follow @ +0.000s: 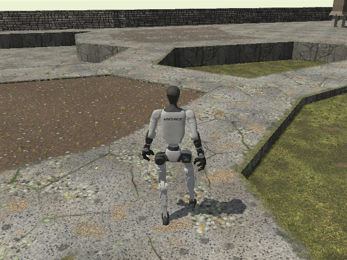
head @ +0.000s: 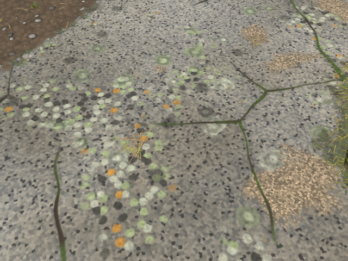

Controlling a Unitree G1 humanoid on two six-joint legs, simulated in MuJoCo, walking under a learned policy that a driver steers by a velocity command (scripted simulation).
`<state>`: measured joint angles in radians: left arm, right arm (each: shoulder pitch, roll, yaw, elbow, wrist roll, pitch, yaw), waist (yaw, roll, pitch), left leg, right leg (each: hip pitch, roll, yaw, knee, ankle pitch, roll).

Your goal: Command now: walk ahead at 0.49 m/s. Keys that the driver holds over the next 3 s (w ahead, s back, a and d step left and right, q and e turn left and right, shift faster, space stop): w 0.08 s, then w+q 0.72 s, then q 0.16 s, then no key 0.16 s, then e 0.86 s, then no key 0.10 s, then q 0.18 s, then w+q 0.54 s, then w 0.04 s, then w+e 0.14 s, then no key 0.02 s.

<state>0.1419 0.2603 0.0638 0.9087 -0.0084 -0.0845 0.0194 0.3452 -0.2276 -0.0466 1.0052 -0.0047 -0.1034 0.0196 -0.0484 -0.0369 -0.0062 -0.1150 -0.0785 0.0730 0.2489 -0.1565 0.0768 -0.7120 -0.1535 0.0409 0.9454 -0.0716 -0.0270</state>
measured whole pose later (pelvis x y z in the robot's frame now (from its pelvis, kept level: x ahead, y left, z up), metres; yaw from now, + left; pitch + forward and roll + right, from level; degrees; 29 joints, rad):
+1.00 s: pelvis +0.52 +0.07 -0.01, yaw +28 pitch +2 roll -1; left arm 0.08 0.30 0.08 0.79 0.01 -0.09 0.03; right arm 0.23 -0.27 -0.09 0.76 0.00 -0.04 0.02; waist -0.02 -0.03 0.07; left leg -0.31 -0.10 -0.02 0.43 -0.15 0.10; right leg -0.62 -0.09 0.05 1.12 -0.36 0.04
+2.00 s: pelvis +0.64 +0.12 -0.01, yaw +6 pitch +2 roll -1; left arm 0.13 0.29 0.08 0.63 -0.02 0.06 -0.02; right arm 0.19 -0.28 -0.08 0.72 0.01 0.01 -0.03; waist -0.04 0.00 0.03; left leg -0.23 0.10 0.16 0.48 -0.28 -0.01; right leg -0.39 -0.03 -0.03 0.72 -0.35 0.06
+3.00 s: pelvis +0.86 +0.22 -0.02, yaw +23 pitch +3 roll -1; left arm -0.01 0.27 0.05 0.68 -0.01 -0.11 -0.07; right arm 0.42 -0.30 -0.06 0.77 0.02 -0.05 -0.02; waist -0.08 -0.04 0.03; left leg 0.12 -0.04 -0.10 0.25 -0.41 0.06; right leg -0.59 0.01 -0.03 0.49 0.06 -0.03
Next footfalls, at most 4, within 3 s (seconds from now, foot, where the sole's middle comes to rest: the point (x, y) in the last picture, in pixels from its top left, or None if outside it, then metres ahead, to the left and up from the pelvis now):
0.26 right None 0.34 -0.16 -0.78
0.80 left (131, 251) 0.56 0.16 -0.78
1.26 right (156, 196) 0.80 0.06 -0.78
1.60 left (108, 233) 0.64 0.25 -0.78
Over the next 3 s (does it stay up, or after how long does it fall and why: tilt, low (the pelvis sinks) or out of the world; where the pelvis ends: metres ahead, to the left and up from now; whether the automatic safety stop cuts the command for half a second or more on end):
stays up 0.86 0.22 -0.02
